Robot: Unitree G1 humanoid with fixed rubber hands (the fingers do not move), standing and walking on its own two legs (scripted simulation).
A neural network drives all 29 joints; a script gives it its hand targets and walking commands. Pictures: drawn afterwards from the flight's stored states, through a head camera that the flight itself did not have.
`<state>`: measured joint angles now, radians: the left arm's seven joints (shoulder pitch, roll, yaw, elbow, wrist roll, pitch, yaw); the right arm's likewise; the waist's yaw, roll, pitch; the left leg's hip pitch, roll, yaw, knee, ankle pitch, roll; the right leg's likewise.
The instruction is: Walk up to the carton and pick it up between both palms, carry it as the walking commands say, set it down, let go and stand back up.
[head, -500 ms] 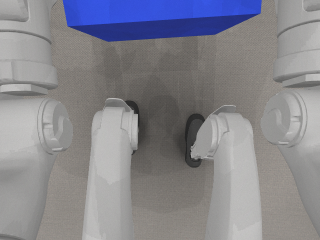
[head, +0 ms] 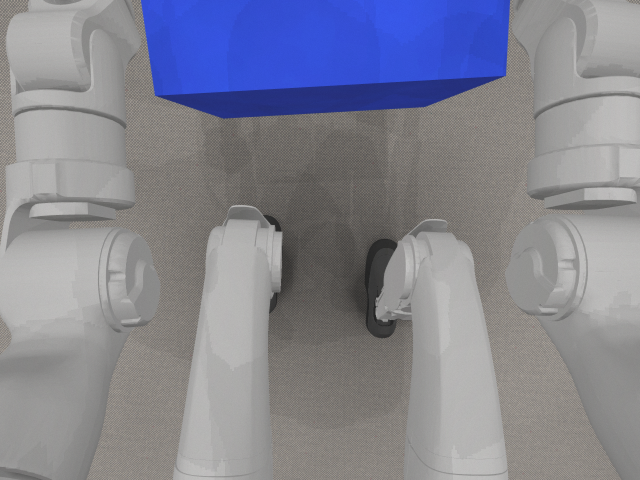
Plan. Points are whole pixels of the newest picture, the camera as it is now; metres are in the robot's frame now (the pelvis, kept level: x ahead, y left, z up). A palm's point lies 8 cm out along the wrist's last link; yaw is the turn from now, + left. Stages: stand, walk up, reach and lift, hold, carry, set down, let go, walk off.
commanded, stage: reach and lift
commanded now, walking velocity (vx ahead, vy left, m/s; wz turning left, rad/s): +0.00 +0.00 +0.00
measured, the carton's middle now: out of the picture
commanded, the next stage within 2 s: none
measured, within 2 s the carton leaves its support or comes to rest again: neither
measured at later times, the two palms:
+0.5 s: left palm out of the picture +0.52 +0.22 +0.00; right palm out of the picture +0.55 -0.13 +0.01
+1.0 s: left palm out of the picture +0.49 +0.21 +0.07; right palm out of the picture +0.53 -0.14 +0.08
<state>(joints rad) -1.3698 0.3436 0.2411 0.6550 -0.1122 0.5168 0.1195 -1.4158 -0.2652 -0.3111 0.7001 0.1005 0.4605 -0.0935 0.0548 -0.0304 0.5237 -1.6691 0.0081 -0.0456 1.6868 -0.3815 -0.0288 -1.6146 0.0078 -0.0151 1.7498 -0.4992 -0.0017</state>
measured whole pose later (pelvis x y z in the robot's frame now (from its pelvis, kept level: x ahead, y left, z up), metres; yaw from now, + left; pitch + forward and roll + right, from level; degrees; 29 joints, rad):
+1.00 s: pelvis +0.00 +0.00 +0.12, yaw +1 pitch +11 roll +0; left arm -1.13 0.25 0.24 0.56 -0.08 0.53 0.13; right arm -1.17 -0.20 -0.31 0.61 0.04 0.47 -0.06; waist 0.05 -0.02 0.52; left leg -1.16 0.01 -0.05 1.23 -0.27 -0.03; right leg -1.12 0.01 -0.01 1.30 -0.38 0.00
